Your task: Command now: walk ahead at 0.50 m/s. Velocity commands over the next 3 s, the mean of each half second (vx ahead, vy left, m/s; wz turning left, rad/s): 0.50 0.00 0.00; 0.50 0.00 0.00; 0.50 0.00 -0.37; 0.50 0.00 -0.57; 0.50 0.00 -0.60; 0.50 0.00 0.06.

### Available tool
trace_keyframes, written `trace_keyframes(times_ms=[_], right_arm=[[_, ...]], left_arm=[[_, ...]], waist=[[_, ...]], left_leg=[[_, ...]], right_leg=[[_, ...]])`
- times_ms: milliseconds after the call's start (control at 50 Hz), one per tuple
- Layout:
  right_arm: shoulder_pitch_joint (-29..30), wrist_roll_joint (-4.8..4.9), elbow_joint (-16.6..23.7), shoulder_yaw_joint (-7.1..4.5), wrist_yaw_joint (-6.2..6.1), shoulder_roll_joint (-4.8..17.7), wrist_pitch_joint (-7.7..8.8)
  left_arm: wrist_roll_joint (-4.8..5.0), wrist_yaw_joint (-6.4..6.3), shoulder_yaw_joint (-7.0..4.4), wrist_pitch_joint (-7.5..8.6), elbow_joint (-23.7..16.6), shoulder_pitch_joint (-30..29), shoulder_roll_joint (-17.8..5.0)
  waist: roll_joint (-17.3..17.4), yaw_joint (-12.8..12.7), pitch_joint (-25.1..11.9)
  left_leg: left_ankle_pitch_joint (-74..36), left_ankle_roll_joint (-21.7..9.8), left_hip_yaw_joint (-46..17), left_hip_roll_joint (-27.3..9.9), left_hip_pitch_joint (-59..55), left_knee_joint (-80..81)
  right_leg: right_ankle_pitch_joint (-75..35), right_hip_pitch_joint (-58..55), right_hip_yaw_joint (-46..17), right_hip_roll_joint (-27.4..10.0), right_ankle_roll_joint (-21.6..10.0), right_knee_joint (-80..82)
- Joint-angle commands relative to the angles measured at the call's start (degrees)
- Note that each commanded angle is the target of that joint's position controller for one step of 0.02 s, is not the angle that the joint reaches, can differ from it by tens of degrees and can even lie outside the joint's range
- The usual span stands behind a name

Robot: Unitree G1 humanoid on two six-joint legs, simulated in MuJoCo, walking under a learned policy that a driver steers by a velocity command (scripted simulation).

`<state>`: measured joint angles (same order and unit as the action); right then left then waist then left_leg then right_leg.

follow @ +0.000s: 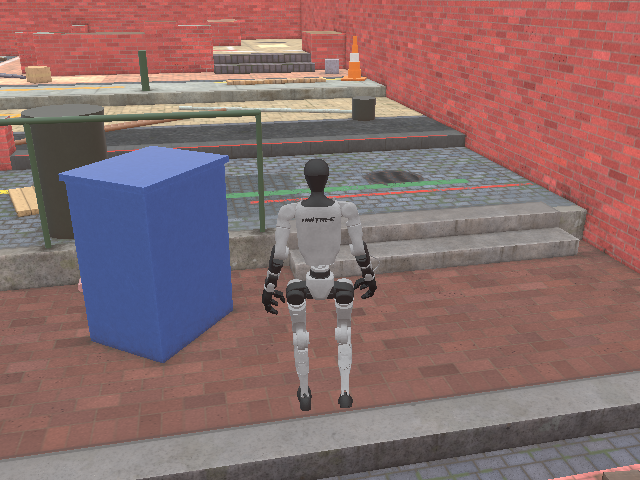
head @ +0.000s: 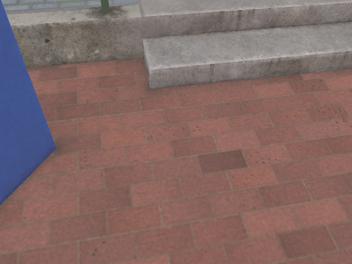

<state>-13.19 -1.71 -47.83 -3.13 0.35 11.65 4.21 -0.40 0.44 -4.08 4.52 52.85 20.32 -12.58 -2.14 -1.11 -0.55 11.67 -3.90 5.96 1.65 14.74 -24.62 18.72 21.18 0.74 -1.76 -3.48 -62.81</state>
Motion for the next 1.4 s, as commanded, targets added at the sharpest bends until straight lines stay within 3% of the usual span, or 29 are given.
trace_keyframes(times_ms=[20,100,160,200,260,320,360,380,400,420,440,460,480,520,620,720,840,900,940,960,980,1000,1020,1040,1080,1120,1180,1300,1400], right_arm=[[-3.4,0.87,1.1,-0.46,-0.44,3.7,1.73],[-8.8,1.43,-1.2,-0.85,-0.59,6.0,2.75],[-10.5,1.27,-2.2,-0.61,-0.19,5.2,2.66],[-12.2,1.08,-2.9,-0.82,-0.08,6.1,2.63],[-13.7,1.21,-4.1,-1.12,-0.46,7.4,2.43],[-12.5,0.93,-4.7,-1.51,-1.13,8.8,1.94],[-11.3,0.66,-5.0,-1.66,-1.37,9.6,1.04],[-11.7,0.92,-3.7,-1.09,-1.34,8.0,0.86],[-18.9,3.25,-2.1,0.26,-0.75,1.6,0.72],[-16.5,1.65,-2.6,-0.80,-0.77,5.7,0.69],[-11.6,1.29,-1.2,-1.05,-0.65,6.2,0.55],[-8.6,1.07,-0.7,-0.77,-0.34,5.8,0.80],[-8.3,0.70,-0.9,-0.65,-0.09,5.0,0.47],[-10.6,-0.51,-1.9,-0.31,0.67,3.7,-1.21],[-1.9,-0.50,0.4,-0.20,1.45,4.2,-2.48],[8.2,0.01,3.0,0.36,1.53,3.4,-2.33],[15.9,0.13,5.5,0.75,1.45,3.5,-1.68],[13.2,0.15,5.2,0.28,1.11,4.4,-1.07],[-0.4,-0.39,0.8,-0.92,0.24,6.3,-0.23],[-11.1,-1.68,-2.1,-2.07,-0.34,9.7,0.37],[-17.0,-2.53,-2.9,-3.95,-0.59,16.7,0.40],[-12.9,-0.41,-2.3,-3.55,-0.21,14.4,-0.36],[-6.3,0.37,-1.5,-2.65,-0.15,11.6,-0.52],[-2.4,0.35,-1.0,-1.59,0.08,7.7,-0.18],[-0.6,0.72,-2.1,-0.59,-0.24,4.4,0.61],[-3.0,0.71,-3.3,-0.53,-0.42,4.5,1.67],[-5.7,0.85,-4.6,-0.91,-0.53,6.0,2.48],[-9.6,0.86,-6.3,-0.50,-1.16,5.8,2.50],[-13.6,0.61,-8.5,-0.70,-2.32,7.2,1.75]], left_arm=[[-1.10,0.99,-0.59,-0.47,-4.2,-0.4,-3.0],[-1.63,1.77,-0.18,-1.70,-6.9,-6.1,-2.0],[-1.24,2.10,0.50,-1.83,-9.9,-13.9,-1.5],[-1.04,2.38,1.05,-1.83,-11.2,-17.2,-0.9],[-0.98,1.91,0.91,-1.86,-12.6,-19.6,-2.2],[-1.16,1.00,0.17,-1.44,-12.5,-16.6,-3.8],[-1.75,-0.08,-1.03,-0.77,-8.3,-3.1,-5.8],[-3.22,-0.73,-2.10,-0.28,-6.1,6.6,-9.5],[-3.92,-0.79,-3.65,-0.14,-5.7,10.1,-16.3],[-1.37,-0.33,-3.21,-1.03,-6.4,5.9,-13.7],[-0.75,-0.33,-2.20,-1.12,-7.2,-0.6,-10.7],[-0.76,-0.02,-1.09,-0.72,-7.3,-3.5,-7.1],[-0.63,0.01,-0.56,-0.28,-6.6,-4.5,-5.5],[-0.45,-0.12,-0.09,0.58,-5.1,-4.1,-4.3],[-0.08,0.09,-0.54,1.44,-2.3,1.3,-6.4],[0.15,0.03,-0.29,1.21,-0.4,5.7,-6.4],[-0.79,-0.84,-0.08,0.92,2.1,9.8,-6.7],[-0.87,-1.29,-0.25,0.80,2.8,7.9,-7.7],[-0.76,-1.30,-0.34,0.51,2.9,5.9,-8.4],[-0.34,-1.21,0.27,0.49,1.8,5.4,-7.0],[2.09,-0.50,1.58,0.55,0.0,11.5,-1.2],[0.45,-0.75,0.27,0.38,1.0,9.4,-5.8],[0.18,-0.65,-0.15,0.20,-0.2,4.6,-6.3],[0.26,-0.37,0.16,0.37,-0.4,2.7,-5.4],[-1.03,0.11,0.18,-1.06,0.4,3.5,-3.8],[-1.34,0.88,0.24,-2.35,1.0,4.0,-2.6],[-1.07,1.41,0.17,-3.17,-0.7,-1.4,-2.3],[-0.98,2.22,1.10,-2.89,-4.9,-13.9,-1.2],[-1.39,2.69,1.51,-2.75,-8.0,-19.7,-1.5]], waist=[[6.8,0.0,0.9],[5.3,0.2,3.4],[5.7,1.7,5.7],[6.3,2.7,6.1],[6.1,2.9,6.6],[6.4,0.8,4.4],[5.0,-5.1,-3.1],[1.1,-8.1,-10.0],[-13.1,-5.1,-17.6],[-8.0,-4.4,-17.6],[-2.9,-1.7,-7.8],[1.0,-1.0,-3.2],[0.7,0.7,-0.8],[-1.2,2.8,0.3],[-0.1,1.8,3.7],[-0.5,-0.8,5.0],[-1.4,-2.8,6.2],[-2.1,-0.4,5.0],[-1.2,5.8,-1.9],[1.6,9.6,-8.8],[15.7,8.1,-17.2],[10.2,7.1,-16.3],[6.7,4.5,-6.4],[4.5,3.1,-1.7],[6.6,0.3,2.3],[6.7,-0.4,2.3],[5.9,-0.3,4.2],[5.6,2.0,6.5],[5.8,2.9,7.1]], left_leg=[[-6.0,-7.0,-16.3,-14.2,-9.9,16.1],[-15.3,-8.5,-12.2,-13.5,-11.1,18.1],[-17.9,-7.8,-8.5,-11.2,-10.3,18.9],[-21.7,-7.0,-6.6,-11.1,-10.2,19.0],[-25.9,-6.1,-6.1,-13.1,-14.6,18.1],[-41.5,-4.9,-5.0,-14.6,-20.1,10.7],[-47.0,-3.0,-2.5,-12.1,-18.7,-6.8],[-31.6,-2.1,-1.2,-9.6,-8.1,-22.4],[5.1,0.4,-0.1,1.3,12.3,-45.7],[16.4,-0.3,-8.9,1.7,18.2,-52.1],[11.4,-0.6,-9.4,-1.8,21.1,-52.7],[7.5,-0.8,-9.0,-4.0,20.3,-49.0],[5.7,-0.8,-8.7,-5.8,17.9,-45.4],[4.4,0.1,-8.1,-7.1,13.2,-42.0],[-3.4,2.4,-6.1,-9.6,21.9,-33.5],[-11.0,3.8,-4.0,-8.9,24.7,-20.1],[-10.2,1.7,-2.0,-6.1,23.8,-10.2],[-4.0,-1.2,-0.9,-3.3,16.5,-6.7],[-4.3,-3.8,0.7,0.2,-0.5,-1.8],[-2.4,-6.5,-6.7,-6.7,-16.4,-1.7],[4.1,-14.3,-34.9,-24.7,-34.5,2.4],[4.7,-13.9,-44.2,-25.9,-31.3,8.9],[6.7,-11.4,-33.1,-23.5,-22.2,9.5],[3.8,-9.2,-26.1,-21.1,-14.4,12.3],[-1.0,-4.8,-15.8,-16.4,-6.2,15.7],[-6.3,-4.2,-11.4,-15.3,-4.6,17.0],[-11.3,-3.8,-5.7,-14.8,-6.4,18.3],[-21.0,-2.6,2.6,-13.4,-10.9,17.9],[-35.4,-2.3,6.6,-16.2,-20.1,13.5]], right_leg=[[-4.3,14.1,-2.3,-3.7,0.6,-1.5],[-8.9,19.7,-0.1,-5.0,2.8,3.5],[-14.9,18.9,1.8,-4.6,3.4,15.4],[-18.0,15.1,3.7,-3.4,2.6,22.6],[-19.0,12.5,4.0,-2.3,0.4,28.0],[-13.3,7.5,4.7,0.4,-2.4,30.7],[-11.9,-8.1,6.0,3.6,-4.7,35.0],[-9.6,-23.2,-2.4,-4.3,-7.2,34.4],[-2.6,-38.9,-30.9,-21.5,-15.2,40.2],[-0.9,-35.6,-41.2,-21.5,-15.1,47.7],[1.7,-27.1,-31.0,-19.7,-13.2,48.0],[-1.9,-19.7,-24.4,-17.3,-11.7,50.0],[-5.0,-15.0,-18.8,-14.4,-9.6,51.7],[-9.9,-9.2,-12.6,-11.5,-7.9,54.0],[-14.0,-11.9,-7.5,-10.0,-8.9,58.3],[-18.9,-17.3,-4.0,-8.5,-7.7,58.3],[-30.5,-26.4,-2.3,-10.3,-7.6,53.8],[-44.4,-28.1,-1.4,-11.4,-6.5,48.0],[-54.1,-25.8,1.2,-9.0,-4.6,32.7],[-41.1,-15.6,2.8,-6.6,-3.5,18.3],[-8.1,5.9,5.9,3.4,-0.4,-5.1],[10.0,12.5,-3.2,4.9,-1.5,-11.4],[5.1,14.9,-4.7,1.4,-2.0,-11.7],[0.7,13.3,-4.6,-0.9,-2.1,-8.2],[-2.8,8.8,-4.2,-3.1,-1.4,-3.1],[-4.8,7.5,-3.7,-3.1,-0.7,-2.7],[-10.4,14.0,-3.2,-4.0,0.1,-0.1],[-20.5,16.9,1.6,-3.0,0.7,16.7],[-16.8,14.7,6.7,-0.6,-2.6,26.5]])
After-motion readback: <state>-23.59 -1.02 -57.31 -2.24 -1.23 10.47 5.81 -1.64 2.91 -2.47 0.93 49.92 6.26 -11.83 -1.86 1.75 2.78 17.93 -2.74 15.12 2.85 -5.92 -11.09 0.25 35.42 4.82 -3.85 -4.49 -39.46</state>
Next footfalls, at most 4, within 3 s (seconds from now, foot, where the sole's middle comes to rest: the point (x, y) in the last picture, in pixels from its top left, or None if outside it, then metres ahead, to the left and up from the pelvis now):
0.38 right None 0.39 -0.11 -0.78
0.96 left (161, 220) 0.69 0.08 -0.78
1.50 right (207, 167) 0.96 -0.12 -0.78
2.02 left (199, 111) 1.32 -0.09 -0.78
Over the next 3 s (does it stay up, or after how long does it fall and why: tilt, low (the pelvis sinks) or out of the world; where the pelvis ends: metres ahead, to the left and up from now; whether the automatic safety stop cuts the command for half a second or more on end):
stays up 1.43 -0.47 0.00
